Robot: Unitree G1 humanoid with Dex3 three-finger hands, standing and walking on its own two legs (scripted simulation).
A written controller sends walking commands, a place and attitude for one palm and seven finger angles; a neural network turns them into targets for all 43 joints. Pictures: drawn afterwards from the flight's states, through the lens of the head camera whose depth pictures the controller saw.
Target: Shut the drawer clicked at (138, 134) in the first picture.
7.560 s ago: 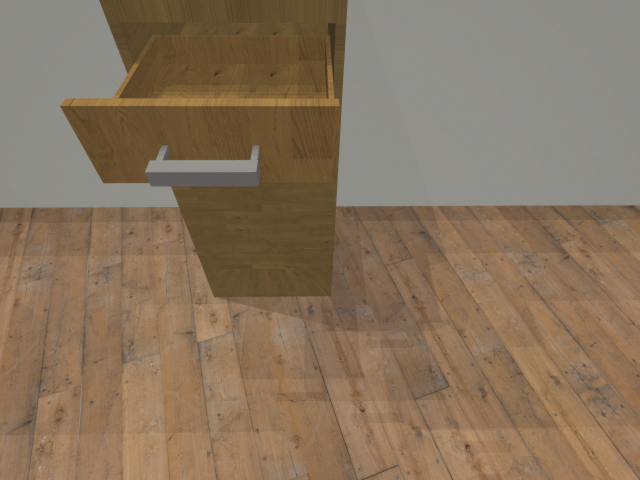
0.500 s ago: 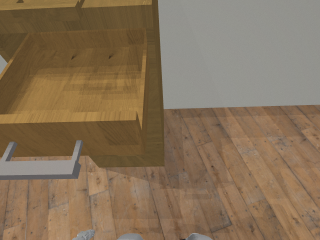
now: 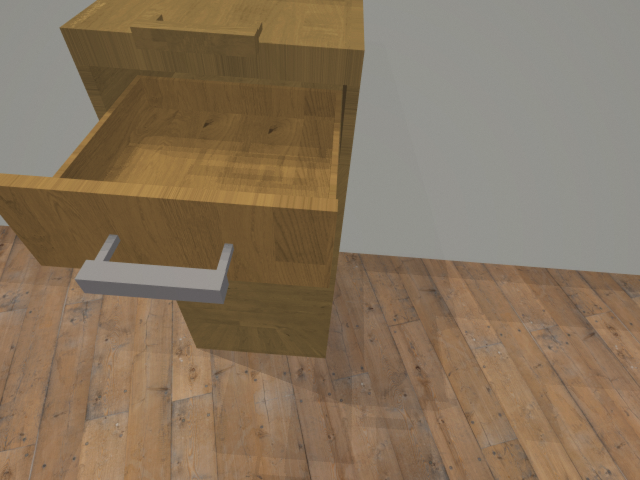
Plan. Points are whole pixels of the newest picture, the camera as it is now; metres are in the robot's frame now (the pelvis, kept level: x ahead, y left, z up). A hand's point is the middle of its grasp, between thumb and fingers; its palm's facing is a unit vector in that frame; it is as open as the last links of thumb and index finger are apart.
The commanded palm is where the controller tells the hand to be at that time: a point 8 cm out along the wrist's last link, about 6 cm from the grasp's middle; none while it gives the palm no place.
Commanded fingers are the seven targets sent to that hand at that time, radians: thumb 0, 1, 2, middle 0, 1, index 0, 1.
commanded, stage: come to a stop and stand still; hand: left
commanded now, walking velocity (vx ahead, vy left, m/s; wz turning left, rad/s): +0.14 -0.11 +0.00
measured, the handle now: (162, 264) +0.31 +0.22 +0.12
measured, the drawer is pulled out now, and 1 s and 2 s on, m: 0.27 0.27 0.27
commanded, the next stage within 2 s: look again from close up in 0.16 s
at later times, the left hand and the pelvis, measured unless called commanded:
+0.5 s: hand out of the picture +0.05 +0.14 -0.18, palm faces -0.02 -0.97 -0.24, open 7.3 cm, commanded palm none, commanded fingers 0.00 0.90 0.90 -0.20 -0.30 -0.20 -0.30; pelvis +0.02 -0.03 -0.01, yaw -2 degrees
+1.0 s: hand out of the picture +0.02 +0.10 -0.17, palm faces +0.02 -0.98 -0.21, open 7.3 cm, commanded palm none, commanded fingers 0.00 0.90 0.90 -0.20 -0.30 -0.20 -0.30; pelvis +0.03 -0.07 +0.00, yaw -1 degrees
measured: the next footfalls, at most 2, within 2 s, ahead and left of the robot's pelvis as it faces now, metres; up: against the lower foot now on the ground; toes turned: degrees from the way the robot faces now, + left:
right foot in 0.30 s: +0.05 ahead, -0.13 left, +0.00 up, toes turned -3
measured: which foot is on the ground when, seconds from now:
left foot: down 0.00-1.00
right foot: up 0.00-0.28, down 0.30-1.00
